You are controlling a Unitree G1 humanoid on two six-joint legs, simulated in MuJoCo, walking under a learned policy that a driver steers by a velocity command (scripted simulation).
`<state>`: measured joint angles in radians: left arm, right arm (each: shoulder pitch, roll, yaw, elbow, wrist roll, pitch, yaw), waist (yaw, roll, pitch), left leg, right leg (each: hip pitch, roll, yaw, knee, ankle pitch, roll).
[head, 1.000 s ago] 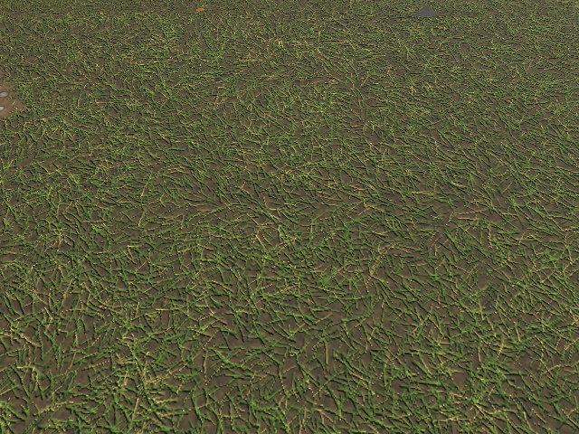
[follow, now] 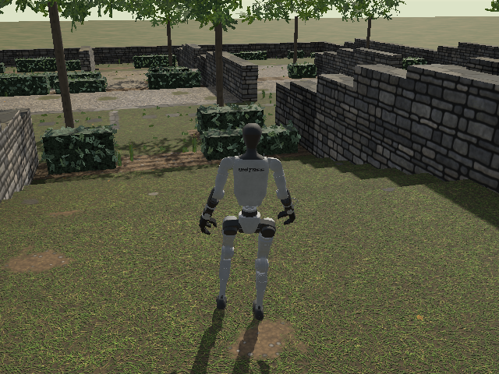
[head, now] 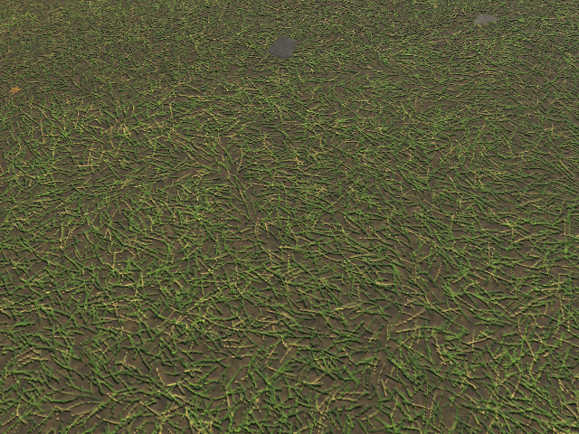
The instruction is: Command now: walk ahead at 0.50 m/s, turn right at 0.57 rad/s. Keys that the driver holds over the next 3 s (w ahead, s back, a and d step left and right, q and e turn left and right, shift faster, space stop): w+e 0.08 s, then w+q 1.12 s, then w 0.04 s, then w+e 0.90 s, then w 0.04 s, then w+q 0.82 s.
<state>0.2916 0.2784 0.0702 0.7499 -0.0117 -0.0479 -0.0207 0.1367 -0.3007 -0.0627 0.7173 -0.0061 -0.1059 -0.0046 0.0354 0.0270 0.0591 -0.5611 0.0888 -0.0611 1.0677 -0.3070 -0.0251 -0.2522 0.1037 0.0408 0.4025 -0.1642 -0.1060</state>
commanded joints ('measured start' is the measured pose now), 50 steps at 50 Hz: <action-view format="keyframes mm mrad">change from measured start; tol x32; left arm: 1 -32 169 41 -79 -3 -22 24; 50 -89 105 20 -50 17 -70 16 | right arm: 1 -6 -70 -19 -64 -10 7 -4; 50 142 -58 -17 -94 30 85 6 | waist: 1 -35 -57 -73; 14 -20 -132 -76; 17 -66 306 -379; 39 -17 94 -105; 42 23 -349 -405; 50 -29 -120 -27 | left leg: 1 -59 3 6 -148 130 -38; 15 320 -97 73 -587 284 147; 18 890 234 -727 -776 -112 351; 36 424 33 -343 -751 262 214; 40 333 -41 -303 -398 326 141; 43 -225 -92 -131 195 -224 44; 50 -143 31 -43 45 49 11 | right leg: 1 49 -242 255 -190 254 -183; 9 132 -262 220 -142 102 -109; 15 257 -245 115 222 677 -33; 18 -458 -59 110 897 -363 78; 39 13 -93 39 -3 125 87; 42 656 -548 763 -59 -216 -178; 50 118 -351 135 -251 91 -91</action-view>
